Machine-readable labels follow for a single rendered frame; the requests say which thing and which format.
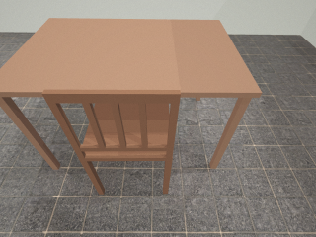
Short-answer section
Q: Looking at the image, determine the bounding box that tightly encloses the chair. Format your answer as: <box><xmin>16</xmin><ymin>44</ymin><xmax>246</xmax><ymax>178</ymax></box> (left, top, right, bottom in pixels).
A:
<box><xmin>42</xmin><ymin>89</ymin><xmax>181</xmax><ymax>195</ymax></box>

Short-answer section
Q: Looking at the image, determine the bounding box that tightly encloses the table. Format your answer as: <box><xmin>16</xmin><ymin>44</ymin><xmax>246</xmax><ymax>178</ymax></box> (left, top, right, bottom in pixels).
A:
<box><xmin>0</xmin><ymin>18</ymin><xmax>262</xmax><ymax>170</ymax></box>

